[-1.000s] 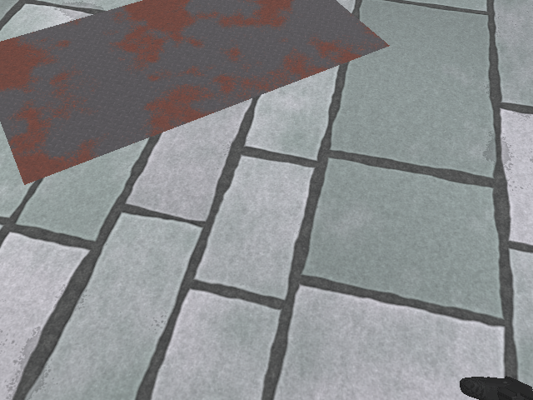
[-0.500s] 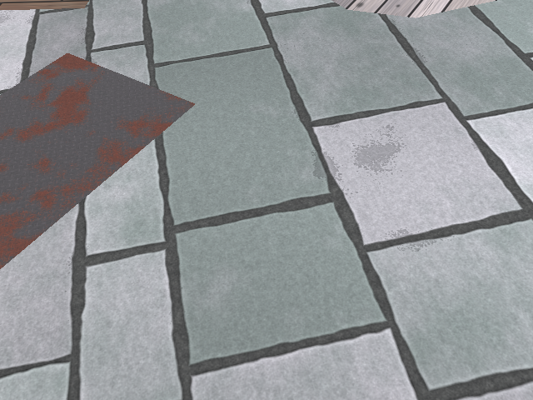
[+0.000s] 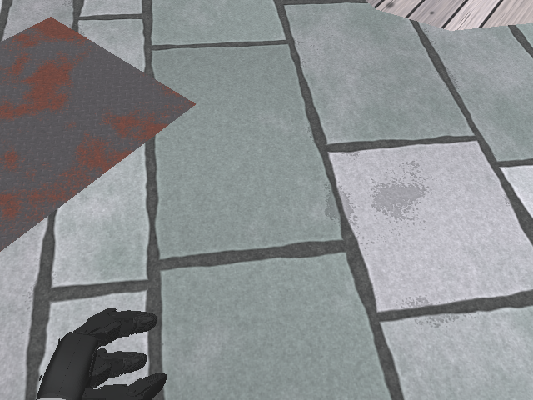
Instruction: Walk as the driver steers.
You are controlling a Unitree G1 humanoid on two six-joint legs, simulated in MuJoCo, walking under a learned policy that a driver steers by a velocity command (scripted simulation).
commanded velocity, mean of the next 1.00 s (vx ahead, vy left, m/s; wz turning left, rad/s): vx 0.99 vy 0.00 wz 0.15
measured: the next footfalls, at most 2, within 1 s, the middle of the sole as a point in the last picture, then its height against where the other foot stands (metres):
right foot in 0.06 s outside the picture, level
left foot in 0.50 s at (147, 354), level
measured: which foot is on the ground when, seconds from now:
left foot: down 0.00-0.04, up 0.06-0.48, down 0.50-0.94, up 0.96-1.00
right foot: up 0.00-0.04, down 0.06-0.50, up 0.52-0.92, down 0.94-1.00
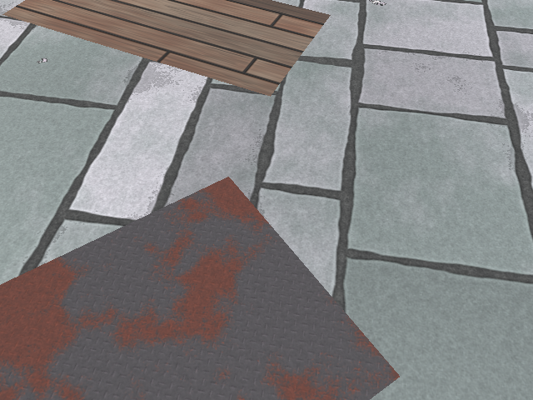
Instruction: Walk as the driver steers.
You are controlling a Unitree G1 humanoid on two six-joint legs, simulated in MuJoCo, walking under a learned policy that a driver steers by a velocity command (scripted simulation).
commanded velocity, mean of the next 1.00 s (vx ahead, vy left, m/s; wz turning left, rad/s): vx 1.00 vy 0.00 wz -0.38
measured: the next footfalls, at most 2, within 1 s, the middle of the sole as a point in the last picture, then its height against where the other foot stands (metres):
left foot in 0.36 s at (239, 356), level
right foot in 0.78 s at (393, 287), level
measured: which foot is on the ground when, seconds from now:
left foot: up 0.00-0.34, down 0.36-0.78, up 0.80-1.00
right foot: down 0.00-0.36, up 0.38-0.76, down 0.78-1.00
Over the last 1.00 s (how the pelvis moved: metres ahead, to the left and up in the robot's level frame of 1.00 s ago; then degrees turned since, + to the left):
0.90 0.21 -0.03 6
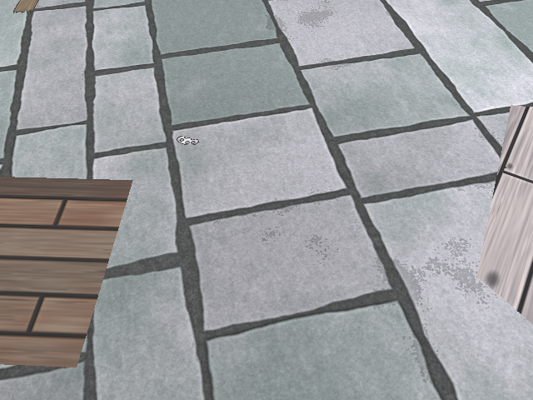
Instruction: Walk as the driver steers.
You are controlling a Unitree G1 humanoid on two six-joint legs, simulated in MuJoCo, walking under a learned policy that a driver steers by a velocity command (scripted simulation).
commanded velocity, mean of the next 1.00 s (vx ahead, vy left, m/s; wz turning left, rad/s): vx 1.00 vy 0.00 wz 0.67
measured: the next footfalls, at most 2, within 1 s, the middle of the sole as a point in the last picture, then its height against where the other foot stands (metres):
left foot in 0.20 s outside the picture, level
right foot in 0.62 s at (261, 280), level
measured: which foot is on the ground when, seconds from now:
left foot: up 0.00-0.18, down 0.20-0.64, up 0.66-1.00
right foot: down 0.00-0.20, up 0.22-0.60, down 0.62-1.00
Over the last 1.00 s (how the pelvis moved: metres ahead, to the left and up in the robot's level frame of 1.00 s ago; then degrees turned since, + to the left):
0.87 -0.21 0.04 -21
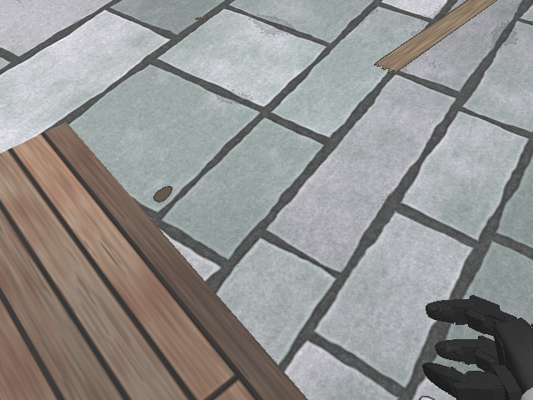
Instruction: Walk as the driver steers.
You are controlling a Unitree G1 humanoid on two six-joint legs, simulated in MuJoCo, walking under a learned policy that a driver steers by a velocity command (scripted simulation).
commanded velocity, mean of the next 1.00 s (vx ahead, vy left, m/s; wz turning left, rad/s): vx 1.00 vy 0.00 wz -0.75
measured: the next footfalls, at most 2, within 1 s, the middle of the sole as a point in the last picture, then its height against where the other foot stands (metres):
left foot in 0.06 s outside the picture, level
right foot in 0.50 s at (376, 338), level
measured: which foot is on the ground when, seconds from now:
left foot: up 0.00-0.04, down 0.06-0.50, up 0.52-0.90, down 0.92-1.00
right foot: down 0.00-0.04, up 0.06-0.48, down 0.50-0.94, up 0.96-1.00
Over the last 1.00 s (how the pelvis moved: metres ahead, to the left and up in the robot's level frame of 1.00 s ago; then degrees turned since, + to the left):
0.88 0.26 -0.01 40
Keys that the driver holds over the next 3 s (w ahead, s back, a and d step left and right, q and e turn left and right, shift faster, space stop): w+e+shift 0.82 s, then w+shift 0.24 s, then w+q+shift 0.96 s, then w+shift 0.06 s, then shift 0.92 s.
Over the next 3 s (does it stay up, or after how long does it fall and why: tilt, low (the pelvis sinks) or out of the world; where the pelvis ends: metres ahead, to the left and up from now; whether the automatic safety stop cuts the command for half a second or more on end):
stays up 2.08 -0.83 0.00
